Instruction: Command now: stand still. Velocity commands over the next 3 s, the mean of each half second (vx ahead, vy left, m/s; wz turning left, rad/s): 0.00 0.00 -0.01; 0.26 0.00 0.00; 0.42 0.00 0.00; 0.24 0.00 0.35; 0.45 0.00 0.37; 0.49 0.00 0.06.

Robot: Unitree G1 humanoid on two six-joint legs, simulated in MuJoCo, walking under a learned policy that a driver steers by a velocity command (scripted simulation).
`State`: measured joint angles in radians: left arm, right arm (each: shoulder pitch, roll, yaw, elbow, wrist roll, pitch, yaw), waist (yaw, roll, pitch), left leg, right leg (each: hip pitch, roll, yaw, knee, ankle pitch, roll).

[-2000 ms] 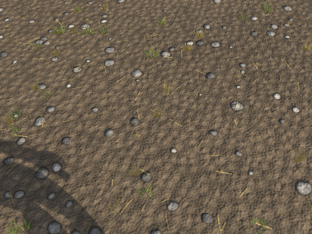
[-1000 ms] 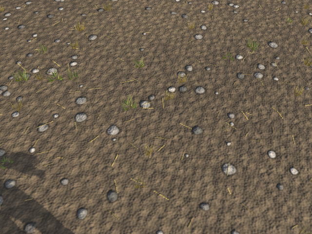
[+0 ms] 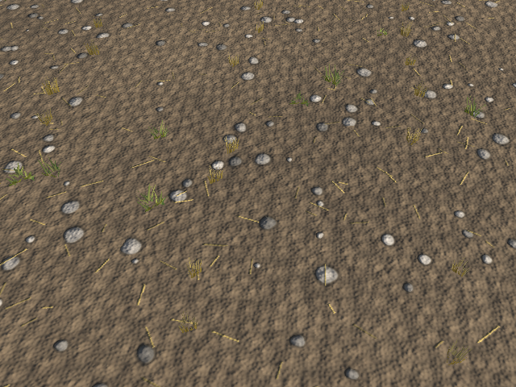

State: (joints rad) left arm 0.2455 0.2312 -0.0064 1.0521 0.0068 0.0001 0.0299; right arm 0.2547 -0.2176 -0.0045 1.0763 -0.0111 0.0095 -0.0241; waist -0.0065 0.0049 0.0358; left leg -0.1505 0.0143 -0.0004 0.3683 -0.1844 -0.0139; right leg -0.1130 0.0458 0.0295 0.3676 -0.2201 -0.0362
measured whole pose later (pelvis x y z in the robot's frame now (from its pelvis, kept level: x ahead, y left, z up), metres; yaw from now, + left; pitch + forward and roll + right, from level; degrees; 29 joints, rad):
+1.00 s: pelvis +0.12 +0.05 +0.00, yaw +0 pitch +1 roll -1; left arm 0.25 0.21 0.05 1.04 0.04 -0.05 -0.03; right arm 0.48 -0.15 -0.02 1.11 -0.02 -0.09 -0.01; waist -0.02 -0.03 0.00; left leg -0.02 -0.05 0.05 0.30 -0.29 0.07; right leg -0.49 -0.03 -0.04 1.03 -0.27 -0.07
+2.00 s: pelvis +0.54 +0.05 +0.00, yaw +13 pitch +1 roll -1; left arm 0.14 0.22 0.06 0.90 0.04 -0.03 0.00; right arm 0.33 -0.21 -0.08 0.97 -0.01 -0.03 0.00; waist -0.03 -0.01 0.02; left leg -0.23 -0.12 -0.03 0.36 -0.14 0.13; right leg -0.52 -0.07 0.04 0.92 -0.26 0.02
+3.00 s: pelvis +0.98 +0.18 +0.00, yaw +24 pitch +0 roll +0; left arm 0.28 0.23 0.05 0.90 0.03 -0.04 -0.02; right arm 0.29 -0.23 -0.05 0.93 -0.01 -0.08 0.01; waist 0.00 -0.03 0.04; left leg -0.16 -0.08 0.09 0.33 -0.17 0.11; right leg -0.49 -0.07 0.00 1.07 -0.28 -0.05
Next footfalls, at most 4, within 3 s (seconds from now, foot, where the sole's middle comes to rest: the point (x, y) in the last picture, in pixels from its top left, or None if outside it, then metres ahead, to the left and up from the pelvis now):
1.26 right None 0.42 -0.03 -0.78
1.74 left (229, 361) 0.60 0.11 -0.78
2.30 right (283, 292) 0.80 -0.04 -0.78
2.78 left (191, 238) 1.00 0.25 -0.78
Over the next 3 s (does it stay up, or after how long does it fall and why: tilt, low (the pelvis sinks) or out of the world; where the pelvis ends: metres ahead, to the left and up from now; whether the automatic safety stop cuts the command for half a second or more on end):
stays up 0.98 0.18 0.00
